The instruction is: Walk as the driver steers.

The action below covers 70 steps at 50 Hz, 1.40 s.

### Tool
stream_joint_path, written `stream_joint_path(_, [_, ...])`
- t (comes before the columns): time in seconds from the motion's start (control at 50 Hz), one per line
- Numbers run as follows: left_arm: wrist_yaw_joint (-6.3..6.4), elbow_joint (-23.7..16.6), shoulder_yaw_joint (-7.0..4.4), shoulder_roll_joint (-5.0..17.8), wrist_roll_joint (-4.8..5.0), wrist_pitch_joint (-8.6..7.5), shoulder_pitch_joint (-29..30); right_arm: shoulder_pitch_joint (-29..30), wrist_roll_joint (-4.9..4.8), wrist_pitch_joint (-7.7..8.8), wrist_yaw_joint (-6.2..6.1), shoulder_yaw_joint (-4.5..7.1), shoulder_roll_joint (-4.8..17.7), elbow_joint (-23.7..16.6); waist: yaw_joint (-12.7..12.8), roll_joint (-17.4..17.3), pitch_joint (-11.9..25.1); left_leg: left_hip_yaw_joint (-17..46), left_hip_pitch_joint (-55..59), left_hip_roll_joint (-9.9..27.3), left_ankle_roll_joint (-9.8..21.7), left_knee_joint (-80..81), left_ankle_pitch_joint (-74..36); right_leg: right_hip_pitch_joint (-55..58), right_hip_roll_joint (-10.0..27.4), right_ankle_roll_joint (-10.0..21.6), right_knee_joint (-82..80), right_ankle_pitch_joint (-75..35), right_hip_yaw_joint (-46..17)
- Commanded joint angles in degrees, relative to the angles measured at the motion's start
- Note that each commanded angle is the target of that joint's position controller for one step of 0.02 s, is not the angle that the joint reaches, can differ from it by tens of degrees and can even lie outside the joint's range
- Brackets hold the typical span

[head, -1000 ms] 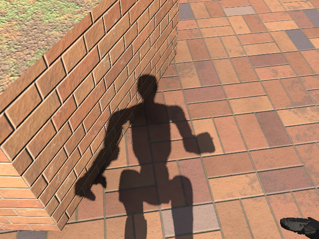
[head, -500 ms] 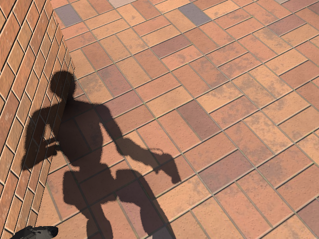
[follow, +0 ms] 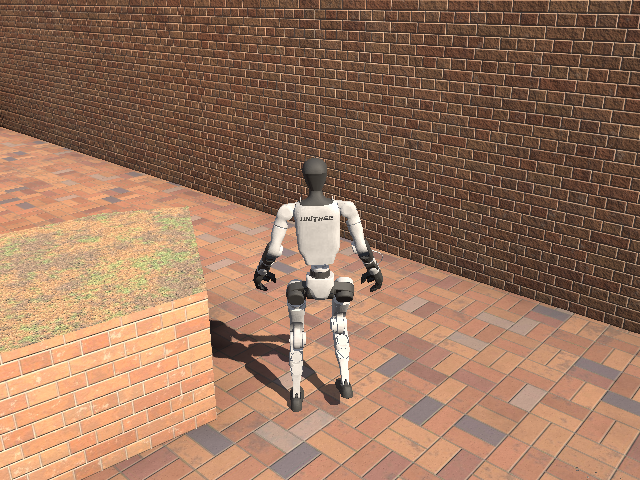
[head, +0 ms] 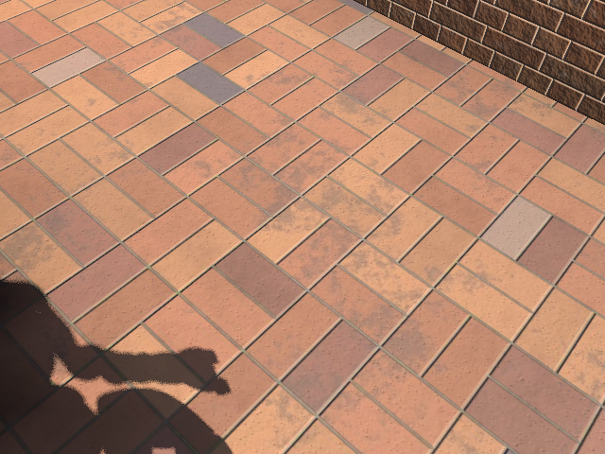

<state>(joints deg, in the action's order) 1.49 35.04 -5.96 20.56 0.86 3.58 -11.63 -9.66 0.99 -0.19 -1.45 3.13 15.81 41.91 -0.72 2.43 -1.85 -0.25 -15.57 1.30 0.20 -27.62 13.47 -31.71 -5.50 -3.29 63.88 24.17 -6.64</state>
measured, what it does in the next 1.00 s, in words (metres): steps on the spot: right foot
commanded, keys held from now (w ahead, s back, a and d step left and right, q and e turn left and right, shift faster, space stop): no key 1.00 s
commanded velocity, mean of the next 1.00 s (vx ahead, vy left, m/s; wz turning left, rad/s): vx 0.00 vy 0.00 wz -0.12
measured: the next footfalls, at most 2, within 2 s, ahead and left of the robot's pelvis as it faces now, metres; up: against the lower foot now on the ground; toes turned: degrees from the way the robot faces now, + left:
right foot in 0.22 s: +0.03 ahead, -0.15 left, +0.00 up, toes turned -2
right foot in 1.96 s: +0.42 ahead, -0.16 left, +0.00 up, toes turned -6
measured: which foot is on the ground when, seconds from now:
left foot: down 0.00-1.00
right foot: up 0.00-0.20, down 0.22-1.00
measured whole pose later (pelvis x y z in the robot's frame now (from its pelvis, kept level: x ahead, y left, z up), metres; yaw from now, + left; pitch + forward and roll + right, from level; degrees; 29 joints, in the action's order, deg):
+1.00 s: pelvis +0.00 -0.03 +0.00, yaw -5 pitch -2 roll +0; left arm 1.6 55.6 -2.1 13.4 -0.1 0.7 -10.4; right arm -12.1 0.5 0.0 -2.2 1.5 14.2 55.0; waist -0.8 -0.2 -2.3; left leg -0.5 -10.1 2.2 -2.1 -27.1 15.0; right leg -10.0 -1.3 0.6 27.9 15.9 -2.4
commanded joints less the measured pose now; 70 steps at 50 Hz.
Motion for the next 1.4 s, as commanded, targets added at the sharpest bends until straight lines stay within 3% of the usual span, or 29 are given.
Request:
stream_joint_path(0.02, [0.11,-4.2,-0.54,2.0,0.34,-0.4,1.4,1.7,-0.16,0.12,-0.62,1.85,8.0,-4.0,-0.4,-11.1,3.5,9.3,9.7,12.1,11.3,8.6,-21.1,-4.7,2.4,-2.2,0.2,-1.0,2.0])
stream_joint_path(0.1, [-0.47,-5.1,0.98,-0.2,-0.35,-0.79,3.9,1.0,-0.76,-0.54,-0.08,2.74,10.5,-3.3,-1.8,-13.9,6.0,7.3,10.8,13.4,12.1,7.2,-24.0,5.0,4.7,-1.9,-15.8,1.4,4.9])
stream_joint_path(0.14, [-0.75,-4.6,0.87,0.7,-0.19,-0.77,3.3,0.4,-1.44,-0.63,0.38,2.91,11.2,-2.7,-2.0,-14.9,6.2,7.8,10.1,14.1,12.4,6.5,-24.7,9.7,4.4,-1.2,-23.1,0.1,6.6])
stream_joint_path(0.18, [-1.06,-2.7,0.77,0.6,-0.25,-0.82,0.2,1.0,-2.42,-0.67,0.58,2.61,11.0,-2.1,-0.1,-13.8,5.8,7.2,8.4,13.3,11.0,4.2,-23.6,16.5,3.8,0.9,-36.4,-9.2,8.2])
stream_joint_path(0.2, [-1.12,-1.9,0.73,0.8,-0.46,-0.89,-1.1,-0.2,-2.89,-0.45,0.63,2.14,9.9,-1.2,0.7,-12.5,5.4,6.4,5.9,12.2,8.8,3.0,-21.2,21.9,3.5,2.6,-44.7,-15.9,8.1])
stream_joint_path(0.22, [-0.84,-2.1,0.54,2.7,-0.69,-0.86,-1.4,-2.8,-2.1,0.19,0.94,1.41,8.0,-0.2,0.1,-8.7,7.2,4.8,1.2,10.5,4.6,0.9,-14.7,29.8,7.4,4.3,-45.6,-23.4,2.8])
stream_joint_path(0.24, [-0.03,-2.9,-0.14,7.4,-1.39,-0.59,-2.2,-3.8,0.99,1.08,1.68,-0.1,4.0,-1.4,-1.9,6.2,10.9,-0.7,-6.4,5.2,-0.8,-8.8,3.4,37.3,19.4,8.6,-42.2,-42.7,-10.2])
stream_joint_path(0.26, [-0.57,-2.5,0.95,4.3,-2.6,-1.19,0.9,-0.1,0.45,1.15,1.26,-0.18,4.2,-2.6,-0.6,11.3,9.2,-0.3,-6.7,2.8,-3.1,-8.9,16.3,27.6,23.3,16.6,-43.0,-38.1,-12.8])
stream_joint_path(0.28, [-1.07,-2.9,1.61,1.8,-2.84,-2.11,3.3,1.6,-0.05,0.82,0.87,0.47,7.1,-2.2,0.3,7.8,6.5,0.6,-5.9,3.3,-4.2,-11.5,16.1,25.3,20.7,17.1,-44.4,-31.8,-11.3])
stream_joint_path(0.3, [-1.06,-1.8,2.07,0.6,-2.98,-2.81,4.1,2.3,-0.28,0.67,0.82,0.58,6.9,-1.9,0.1,8.1,5.9,1.0,-6.3,3.0,-4.3,-11.2,13.8,25.3,18.6,15.3,-44.5,-29.0,-9.4])
stream_joint_path(0.32, [-1.01,-1.5,1.95,1.4,-2.61,-3.26,4.9,1.7,-0.36,0.29,0.53,0.7,6.7,-0.9,0.2,8.2,5.0,1.1,-6.2,2.8,-4.7,-10.9,12.6,25.1,17.1,14.1,-44.2,-28.8,-8.0])
stream_joint_path(0.34, [-0.95,-1.0,1.92,1.7,-2.11,-3.64,5.8,0.9,-0.12,-0.04,0.37,0.83,7.1,-0.6,0.0,8.3,4.4,1.9,-5.4,3.2,-5.2,-11.0,11.0,24.3,17.2,13.8,-43.7,-31.8,-7.9])
stream_joint_path(0.38, [-0.84,0.0,2.5,0.4,-1.98,-3.72,6.5,-1.4,-0.38,-0.01,0.7,0.41,5.7,0.6,-1.1,6.5,5.3,1.4,-1.1,2.9,-5.4,-8.5,7.7,22.8,16.1,13.4,-42.4,-35.6,-5.8])
stream_joint_path(0.42, [-1.01,1.3,2.86,-0.7,-1.5,-3.55,6.3,-2.1,-0.04,0.27,0.99,-0.03,5.1,1.3,-1.7,4.0,5.5,1.2,4.6,2.9,-4.8,0.8,-6.3,21.4,13.6,10.7,-41.4,-29.0,-3.9])
stream_joint_path(0.44, [-1.1,2.1,2.87,-0.9,-1.65,-3.55,4.9,-1.5,0.26,0.28,1.01,-0.01,6.2,1.1,-0.8,2.3,5.0,2.3,6.4,3.8,-4.2,3.0,-12.3,20.8,11.7,8.8,-41.3,-21.2,-3.3])
stream_joint_path(0.46, [-1.29,2.6,2.75,-0.4,-2.1,-3.45,3.7,-1.5,0.1,0.21,0.94,0.44,8.7,1.2,0.8,-1.0,3.2,2.2,6.2,4.4,-3.0,2.5,-13.0,19.1,9.8,7.6,-41.8,-14.9,-2.7])
stream_joint_path(0.48, [-1.18,2.7,2.74,-0.4,-2.08,-3.16,3.5,-0.9,-0.44,0.25,1.05,0.94,9.6,2.2,1.3,-4.6,1.3,1.6,2.8,3.4,-1.6,1.9,-6.8,19.6,8.3,6.6,-42.1,-12.3,-1.0])
stream_joint_path(0.5, [-1.03,3.3,2.72,0.2,-2.01,-3.06,4.8,-0.7,-0.37,0.44,1.21,0.52,7.5,2.2,0.0,-3.7,0.4,1.7,2.3,3.1,-1.3,3.1,-5.1,19.8,8.2,6.3,-41.2,-11.7,-0.9])
stream_joint_path(0.56, [-0.57,4.4,2.66,-0.5,-1.65,-2.79,5.0,-0.9,-0.04,1.11,0.84,0.13,6.1,3.6,0.0,-4.4,1.5,1.8,3.8,3.1,-2.0,4.0,-7.0,20.3,7.9,6.3,-40.2,-15.9,-0.1])
stream_joint_path(0.76, [-0.19,11.0,2.41,-0.9,-1.29,-3.15,3.6,-2.1,-0.36,1.07,-0.45,-0.11,6.0,7.2,-0.5,-2.0,1.7,1.0,5.3,2.4,-2.0,3.9,-5.7,20.5,7.3,5.5,-40.7,-17.8,0.8])
stream_joint_path(1.0, [0.34,19.2,2.74,-0.7,-0.96,-3.49,1.8,-3.3,-0.57,0.63,-0.98,-0.39,4.9,11.6,-0.1,-2.2,0.6,0.2,5.5,1.6,-1.8,4.3,-6.1,20.8,6.8,5.1,-41.1,-19.0,1.8])
stream_joint_path(1.28, [0.53,25.0,3.4,-1.4,-0.79,-3.33,0.9,-5.6,-0.71,0.57,-1.31,-0.94,3.7,15.5,0.3,-2.4,0.0,-0.2,5.0,1.0,-1.6,4.6,-6.1,20.8,6.3,4.9,-41.5,-19.0,2.8])
stream_joint_path(1.3, [0.59,25.7,3.47,-1.7,-0.74,-3.24,-0.1,-6.7,-0.77,0.49,-1.36,-1.06,3.2,16.2,0.4,-2.1,1.3,-1.1,5.4,0.2,-1.4,4.3,-0.7,21.2,5.8,5.1,-41.8,-12.9,3.2])
stream_joint_path(1.34, [0.77,25.9,2.84,-0.1,0.0,-3.01,-0.9,-6.3,-1.41,0.39,-1.64,-0.85,3.4,16.1,1.0,-0.6,-1.5,-2.9,1.4,-1.9,-0.1,0.9,15.9,17.8,5.6,7.3,-42.6,9.8,2.1])
stream_joint_path(1.36, [0.75,25.6,2.65,0.5,0.1,-3.24,-1.1,-5.5,-1.44,0.69,-1.71,-0.85,3.4,15.5,1.4,0.2,-4.2,-2.6,-1.9,-1.9,0.6,-0.6,20.7,15.4,7.2,8.7,-44.2,17.4,-0.3])
stream_joint_path(1.4, [0.41,25.8,2.04,2.2,0.51,-4.51,-3.9,-4.3,-1.59,2.23,-1.23,-1.26,1.5,14.4,2.5,4.6,-6.8,-3.3,-7.6,-2.2,1.1,-6.9,18.1,16.1,13.3,12.3,-48.6,23.7,-9.5])
Over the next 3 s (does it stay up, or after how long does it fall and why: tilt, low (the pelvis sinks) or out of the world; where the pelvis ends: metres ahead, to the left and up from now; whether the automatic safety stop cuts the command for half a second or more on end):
stays up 0.73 -0.04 0.00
